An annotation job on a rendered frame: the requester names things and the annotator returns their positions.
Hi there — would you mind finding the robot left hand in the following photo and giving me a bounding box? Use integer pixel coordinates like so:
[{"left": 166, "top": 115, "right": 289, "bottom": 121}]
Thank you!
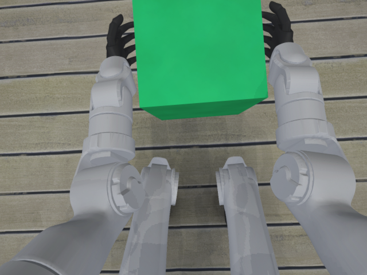
[{"left": 106, "top": 14, "right": 136, "bottom": 66}]

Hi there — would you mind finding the robot right upper arm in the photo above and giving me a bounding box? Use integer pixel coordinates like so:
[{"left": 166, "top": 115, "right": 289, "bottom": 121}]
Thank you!
[{"left": 270, "top": 150, "right": 367, "bottom": 275}]

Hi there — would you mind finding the left robot forearm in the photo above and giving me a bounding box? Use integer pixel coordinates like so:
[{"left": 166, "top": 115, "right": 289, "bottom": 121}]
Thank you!
[{"left": 69, "top": 56, "right": 137, "bottom": 201}]

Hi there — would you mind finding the right robot forearm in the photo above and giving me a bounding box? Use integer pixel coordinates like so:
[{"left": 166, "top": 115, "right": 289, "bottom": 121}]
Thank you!
[{"left": 268, "top": 42, "right": 349, "bottom": 163}]

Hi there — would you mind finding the robot right shin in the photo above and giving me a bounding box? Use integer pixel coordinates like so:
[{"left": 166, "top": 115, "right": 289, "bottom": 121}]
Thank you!
[{"left": 222, "top": 156, "right": 259, "bottom": 189}]

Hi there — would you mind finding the carton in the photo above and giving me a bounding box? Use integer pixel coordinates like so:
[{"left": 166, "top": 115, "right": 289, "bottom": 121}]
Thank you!
[{"left": 132, "top": 0, "right": 268, "bottom": 120}]

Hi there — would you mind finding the robot right hand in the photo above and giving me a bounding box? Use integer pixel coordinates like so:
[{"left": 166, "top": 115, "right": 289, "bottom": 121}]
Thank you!
[{"left": 261, "top": 1, "right": 294, "bottom": 59}]

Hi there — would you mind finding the robot left upper arm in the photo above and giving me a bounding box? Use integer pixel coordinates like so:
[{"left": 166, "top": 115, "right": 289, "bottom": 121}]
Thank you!
[{"left": 0, "top": 162, "right": 145, "bottom": 275}]

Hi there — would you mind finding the right robot thigh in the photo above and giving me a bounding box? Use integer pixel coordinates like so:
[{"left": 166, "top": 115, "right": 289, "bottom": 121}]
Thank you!
[{"left": 216, "top": 163, "right": 280, "bottom": 275}]

